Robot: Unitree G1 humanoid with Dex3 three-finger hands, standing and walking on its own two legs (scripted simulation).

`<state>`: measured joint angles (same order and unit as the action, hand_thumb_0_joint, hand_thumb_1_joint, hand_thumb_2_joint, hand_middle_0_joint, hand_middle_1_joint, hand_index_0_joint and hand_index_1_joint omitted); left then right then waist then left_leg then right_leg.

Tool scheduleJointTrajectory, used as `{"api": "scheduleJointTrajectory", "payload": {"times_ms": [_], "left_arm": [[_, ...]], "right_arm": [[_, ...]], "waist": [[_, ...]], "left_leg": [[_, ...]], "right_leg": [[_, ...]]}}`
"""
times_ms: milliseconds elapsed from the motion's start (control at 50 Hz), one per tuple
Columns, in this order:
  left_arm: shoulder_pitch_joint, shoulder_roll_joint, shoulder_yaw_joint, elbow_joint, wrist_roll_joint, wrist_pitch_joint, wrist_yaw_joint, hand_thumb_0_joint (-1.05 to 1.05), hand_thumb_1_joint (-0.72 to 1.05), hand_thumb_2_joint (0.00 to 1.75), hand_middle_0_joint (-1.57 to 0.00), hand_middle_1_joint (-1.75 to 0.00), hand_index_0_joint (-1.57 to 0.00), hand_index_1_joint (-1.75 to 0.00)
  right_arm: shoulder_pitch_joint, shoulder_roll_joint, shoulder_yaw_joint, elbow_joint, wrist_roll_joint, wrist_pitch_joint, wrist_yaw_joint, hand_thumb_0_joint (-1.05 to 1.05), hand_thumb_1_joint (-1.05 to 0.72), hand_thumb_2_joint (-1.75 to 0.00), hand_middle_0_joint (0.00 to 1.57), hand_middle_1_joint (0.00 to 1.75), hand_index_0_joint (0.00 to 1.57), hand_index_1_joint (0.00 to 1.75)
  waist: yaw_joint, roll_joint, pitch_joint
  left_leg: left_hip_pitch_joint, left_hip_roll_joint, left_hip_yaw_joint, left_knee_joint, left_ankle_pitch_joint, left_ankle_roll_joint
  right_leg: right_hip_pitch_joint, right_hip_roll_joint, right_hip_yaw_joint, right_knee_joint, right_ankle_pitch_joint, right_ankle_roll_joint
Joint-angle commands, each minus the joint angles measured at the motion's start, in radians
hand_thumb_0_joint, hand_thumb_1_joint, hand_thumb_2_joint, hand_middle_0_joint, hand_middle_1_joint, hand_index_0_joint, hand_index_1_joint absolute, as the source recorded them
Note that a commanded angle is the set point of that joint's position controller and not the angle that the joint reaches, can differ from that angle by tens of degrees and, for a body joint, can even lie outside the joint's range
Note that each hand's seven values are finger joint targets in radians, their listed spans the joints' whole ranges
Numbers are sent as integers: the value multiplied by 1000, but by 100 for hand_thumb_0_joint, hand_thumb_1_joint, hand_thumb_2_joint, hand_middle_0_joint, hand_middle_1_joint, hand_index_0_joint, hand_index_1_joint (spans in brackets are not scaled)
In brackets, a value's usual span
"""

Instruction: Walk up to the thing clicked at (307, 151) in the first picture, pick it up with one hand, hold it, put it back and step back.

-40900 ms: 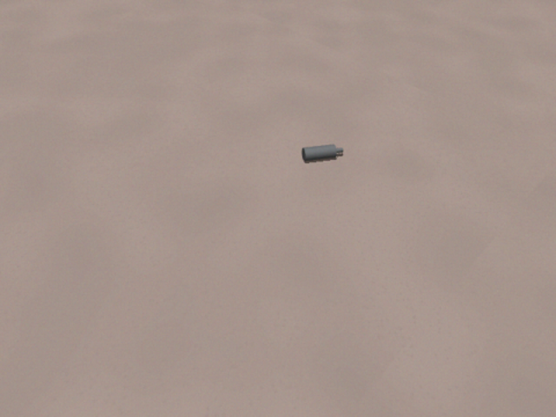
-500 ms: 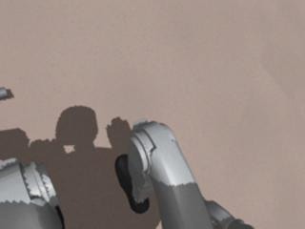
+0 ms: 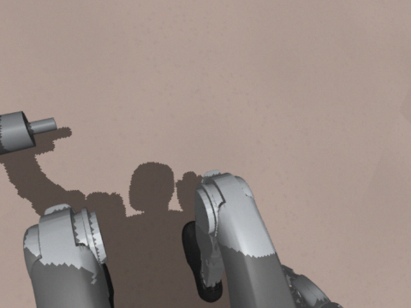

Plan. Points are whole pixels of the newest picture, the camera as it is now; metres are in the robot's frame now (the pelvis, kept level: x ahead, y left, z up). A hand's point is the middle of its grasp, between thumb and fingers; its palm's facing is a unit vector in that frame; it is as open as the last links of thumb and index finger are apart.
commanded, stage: settle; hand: left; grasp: from above
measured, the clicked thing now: out of the picture +0.46 +0.31 -0.21
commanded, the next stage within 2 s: lift in 0.34 s
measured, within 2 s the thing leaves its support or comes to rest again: neither
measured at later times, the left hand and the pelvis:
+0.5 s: hand out of the picture +0.43 +0.33 -0.13, palm faces -0.44 -0.08 -0.89, open 10.1 cm; pelvis -0.01 +0.00 +0.03, yaw +4 degrees
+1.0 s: hand out of the picture +0.38 +0.33 -0.01, palm faces -0.46 -0.12 -0.88, open 10.1 cm; pelvis -0.01 +0.00 +0.10, yaw +7 degrees
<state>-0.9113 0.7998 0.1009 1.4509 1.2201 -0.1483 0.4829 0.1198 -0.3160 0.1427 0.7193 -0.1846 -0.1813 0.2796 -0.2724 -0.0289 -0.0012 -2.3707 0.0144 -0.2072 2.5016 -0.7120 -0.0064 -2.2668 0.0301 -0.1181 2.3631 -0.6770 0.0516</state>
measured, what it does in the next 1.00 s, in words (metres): rises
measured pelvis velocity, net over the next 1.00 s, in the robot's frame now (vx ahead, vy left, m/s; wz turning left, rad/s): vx -0.01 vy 0.00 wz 0.12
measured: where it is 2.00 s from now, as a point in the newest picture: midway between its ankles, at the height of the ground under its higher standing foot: (157, 295)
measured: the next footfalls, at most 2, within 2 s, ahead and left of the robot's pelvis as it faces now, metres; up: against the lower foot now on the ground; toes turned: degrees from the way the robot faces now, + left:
none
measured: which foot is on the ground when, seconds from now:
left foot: down 0.00-1.00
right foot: down 0.00-1.00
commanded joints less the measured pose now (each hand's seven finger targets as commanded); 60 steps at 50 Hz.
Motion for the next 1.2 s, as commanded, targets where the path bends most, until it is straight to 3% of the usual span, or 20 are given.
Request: {"api": "scheduleJointTrajectory", "payload": {"times_ms": [0,20,80,180,280,420,440,500,520,560,620,740,780,820,860,900,960,1040,1140,1180], "left_arm": [[-343,192,-11,-168,-52,18,-26,0,63,85,-96,-84,-98,-82],[-332,185,-20,-176,-58,16,-44,0,62,84,-95,-84,-98,-81],[-341,186,-26,-208,-59,5,-99,0,65,87,-97,-86,-100,-83],[-363,235,1,-273,-50,-32,-146,0,67,87,-99,-85,-102,-83],[-363,266,30,-340,-22,-55,-146,0,71,87,-101,-84,-104,-82],[-405,250,18,-330,-8,-44,-124,0,71,95,-107,-85,-107,-85],[-394,230,4,-309,-8,-38,-128,0,69,93,-99,-80,-100,-79],[-383,224,7,-327,-33,-20,-146,0,70,93,-103,-82,-104,-81],[-370,229,15,-332,-46,-12,-155,0,71,93,-102,-84,-104,-82],[-355,191,-9,-355,-71,0,-185,0,71,92,-102,-83,-104,-81],[-327,214,1,-402,-79,12,-224,0,72,93,-103,-84,-105,-82],[-264,187,-1,-548,-115,7,-286,0,73,90,-103,-81,-106,-79],[-229,157,-7,-586,-129,6,-298,0,73,92,-104,-80,-106,-78],[-230,171,-5,-639,-136,4,-307,0,71,92,-103,-81,-105,-79],[-145,140,-14,-637,-156,9,-320,0,71,93,-105,-80,-106,-78],[-143,157,-4,-693,-164,12,-327,0,72,92,-105,-78,-106,-77],[-121,122,-25,-787,-180,23,-339,0,71,88,-102,-78,-105,-75],[-32,110,-14,-853,-194,50,-342,0,70,87,-103,-73,-104,-72],[22,77,-28,-912,-216,93,-348,0,73,87,-106,-71,-107,-70],[53,40,-54,-919,-226,106,-359,0,73,89,-107,-70,-107,-70]], "right_arm": [[209,-274,-113,0,27,27,-22,0,-90,-90,20,30,20,30],[207,-268,-114,-2,33,35,-26,0,-90,-90,20,30,20,30],[228,-263,-127,-6,44,55,-39,0,-90,-90,20,30,20,30],[235,-252,-126,-22,52,91,-73,0,-90,-90,20,30,20,30],[230,-241,-134,-32,64,119,-100,0,-90,-90,20,30,20,30],[236,-216,-144,-26,66,143,-127,0,-91,-91,20,30,20,30],[240,-215,-147,-26,67,142,-131,0,-88,-89,20,30,20,30],[249,-220,-155,-25,73,141,-137,0,-90,-90,20,30,20,30],[247,-226,-165,-26,78,142,-141,0,-90,-90,20,30,20,30],[248,-217,-171,-29,86,145,-144,0,-90,-90,20,30,20,30],[255,-214,-182,-33,101,155,-154,0,-90,-90,20,30,20,30],[254,-201,-203,-59,129,174,-176,0,-90,-90,20,30,20,30],[256,-196,-211,-66,135,177,-181,0,-90,-90,20,30,20,30],[252,-189,-215,-79,142,180,-188,0,-90,-90,20,30,20,30],[249,-182,-218,-89,147,182,-193,0,-90,-90,20,30,20,30],[248,-180,-221,-98,153,184,-201,0,-90,-90,20,30,20,30],[230,-171,-230,-118,162,190,-213,0,-89,-90,20,30,20,30],[211,-165,-237,-126,178,197,-235,0,-89,-90,20,30,20,30],[176,-146,-237,-128,191,205,-261,0,-89,-90,20,30,20,30],[165,-138,-235,-124,194,205,-269,0,-89,-90,20,30,20,30]], "waist": [[-20,385,-655],[-6,377,-670],[-8,337,-708],[8,306,-715],[47,387,-757],[37,385,-764],[30,374,-750],[46,389,-774],[65,395,-785],[63,399,-815],[81,389,-809],[101,339,-845],[100,328,-820],[107,310,-856],[118,264,-830],[131,279,-836],[139,295,-871],[159,277,-870],[160,262,-803],[159,255,-772]], "left_leg": [[515,2,108,-302,180,24],[513,1,112,-305,176,25],[530,-5,113,-313,196,25],[500,-15,141,-308,218,29],[584,-21,146,-351,234,16],[596,-18,158,-380,190,23],[607,-17,157,-388,185,23],[635,-21,159,-423,182,23],[652,-20,153,-442,168,21],[681,-20,154,-458,169,22],[681,-24,164,-484,173,26],[726,-25,152,-546,171,30],[750,-22,144,-577,171,29],[767,-22,155,-585,173,35],[771,-22,159,-609,161,38],[808,-22,158,-649,147,37],[879,-18,147,-713,134,33],[966,-17,139,-788,161,30],[1075,-11,138,-909,172,26],[1132,-5,131,-963,172,25]], "right_leg": [[309,35,-81,-234,213,-86],[325,37,-72,-239,204,-87],[368,31,-65,-244,214,-86],[421,26,-44,-283,219,-88],[380,19,-44,-267,224,-100],[374,17,-24,-300,189,-97],[370,16,-29,-305,186,-96],[377,9,-32,-318,189,-96],[361,6,-33,-318,176,-99],[378,6,-29,-327,183,-97],[411,1,-16,-357,185,-96],[458,-2,-4,-406,180,-93],[468,-6,-4,-428,184,-90],[507,-2,7,-464,182,-88],[537,-3,15,-505,169,-84],[564,-3,20,-535,156,-84],[616,0,20,-570,152,-84],[692,-4,27,-632,178,-80],[792,-6,39,-748,186,-74],[828,-3,39,-792,186,-72]]}}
